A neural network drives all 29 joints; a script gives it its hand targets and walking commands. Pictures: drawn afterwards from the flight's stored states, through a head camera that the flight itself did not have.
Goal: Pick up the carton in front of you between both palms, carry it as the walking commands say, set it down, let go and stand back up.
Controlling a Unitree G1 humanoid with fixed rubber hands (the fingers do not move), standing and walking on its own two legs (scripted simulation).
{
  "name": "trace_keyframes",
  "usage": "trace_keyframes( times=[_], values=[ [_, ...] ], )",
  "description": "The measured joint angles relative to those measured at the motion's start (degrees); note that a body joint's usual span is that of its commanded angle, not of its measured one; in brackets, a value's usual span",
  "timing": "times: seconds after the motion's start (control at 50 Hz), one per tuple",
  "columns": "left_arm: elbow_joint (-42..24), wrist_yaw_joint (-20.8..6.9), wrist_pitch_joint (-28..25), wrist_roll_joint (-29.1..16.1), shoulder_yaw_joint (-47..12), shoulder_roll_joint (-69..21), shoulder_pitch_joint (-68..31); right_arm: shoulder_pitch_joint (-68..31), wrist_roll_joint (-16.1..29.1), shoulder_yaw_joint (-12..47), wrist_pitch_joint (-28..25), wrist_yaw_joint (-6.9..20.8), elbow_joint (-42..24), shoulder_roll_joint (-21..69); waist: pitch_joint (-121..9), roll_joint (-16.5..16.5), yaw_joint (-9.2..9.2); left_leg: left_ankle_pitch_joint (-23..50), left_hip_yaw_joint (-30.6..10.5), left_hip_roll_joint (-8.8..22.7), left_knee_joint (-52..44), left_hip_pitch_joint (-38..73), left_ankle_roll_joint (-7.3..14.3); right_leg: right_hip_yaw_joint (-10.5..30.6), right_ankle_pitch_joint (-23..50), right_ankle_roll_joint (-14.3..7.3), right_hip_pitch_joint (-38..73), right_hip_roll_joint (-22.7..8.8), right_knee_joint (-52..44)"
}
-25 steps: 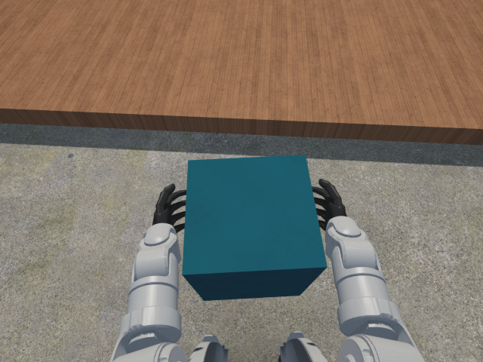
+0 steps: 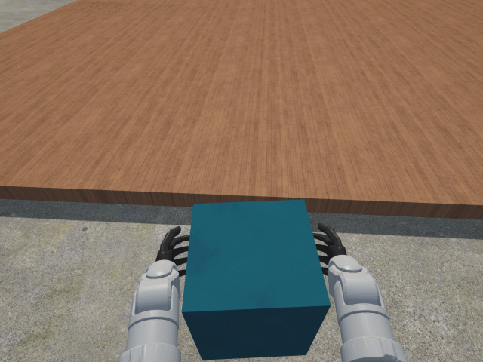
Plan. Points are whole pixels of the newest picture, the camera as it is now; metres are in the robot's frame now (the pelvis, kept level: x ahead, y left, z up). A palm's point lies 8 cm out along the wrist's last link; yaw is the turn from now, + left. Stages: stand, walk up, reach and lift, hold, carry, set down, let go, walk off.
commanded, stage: reach and lift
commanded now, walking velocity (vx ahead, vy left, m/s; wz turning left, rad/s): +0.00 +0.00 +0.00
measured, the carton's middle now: (251, 282) +0.30 +0.00 -0.05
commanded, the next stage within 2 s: hold in 0.90 s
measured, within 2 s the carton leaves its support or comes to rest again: neither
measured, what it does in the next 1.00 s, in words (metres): stands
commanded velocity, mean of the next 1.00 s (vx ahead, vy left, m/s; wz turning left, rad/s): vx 0.00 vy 0.00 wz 0.00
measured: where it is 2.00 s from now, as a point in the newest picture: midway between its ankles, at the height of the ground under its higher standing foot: outside the picture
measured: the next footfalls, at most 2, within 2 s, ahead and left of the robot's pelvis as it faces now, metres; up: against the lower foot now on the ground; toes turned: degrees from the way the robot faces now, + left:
right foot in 1.70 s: +0.16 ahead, -0.10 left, +0.00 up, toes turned -10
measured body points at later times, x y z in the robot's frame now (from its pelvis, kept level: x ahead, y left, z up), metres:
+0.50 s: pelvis +0.01 +0.00 +0.00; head -0.01 +0.00 +0.45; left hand +0.32 +0.15 +0.03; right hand +0.31 -0.15 +0.02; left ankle +0.02 +0.13 -0.74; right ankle +0.02 -0.13 -0.74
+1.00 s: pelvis +0.01 +0.00 +0.01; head -0.02 +0.00 +0.46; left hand +0.31 +0.15 +0.04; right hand +0.31 -0.15 +0.04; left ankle +0.02 +0.13 -0.74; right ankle +0.02 -0.13 -0.74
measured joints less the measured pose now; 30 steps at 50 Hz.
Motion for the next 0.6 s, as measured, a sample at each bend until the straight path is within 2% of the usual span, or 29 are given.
trace_keyframes(
  times=[0.26, 0.6],
  values=[
    [-1.9, -0.4, 0.3, 0.3, 1.1, -0.5, -1.5, -1.7, -0.4, -0.9, 0.4, 0.3, -1.7, 0.5, 3.7, 0.2, 0.00, 0.5, -0.1, 0.1, -0.4, 1.4, -0.1, 0.0, 0.5, 0.0, 1.5, 0.1, -0.5],
    [-6.0, -0.2, 2.9, -0.6, -3.2, 0.5, 2.0, 1.9, 0.7, 3.1, 2.9, -0.1, -5.9, -0.5, 3.6, 0.1, 0.00, 1.3, -0.2, 0.3, -4.7, 5.7, 0.0, 0.0, 1.4, -0.1, 5.9, 0.0, -5.0]
  ],
)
